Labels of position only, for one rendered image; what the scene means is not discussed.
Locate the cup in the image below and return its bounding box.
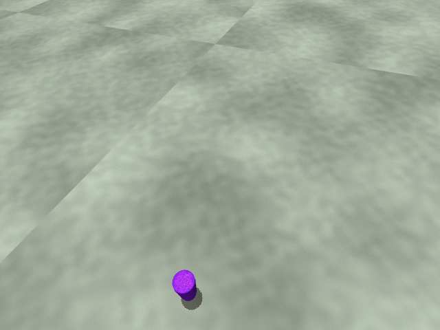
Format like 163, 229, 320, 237
173, 270, 197, 301

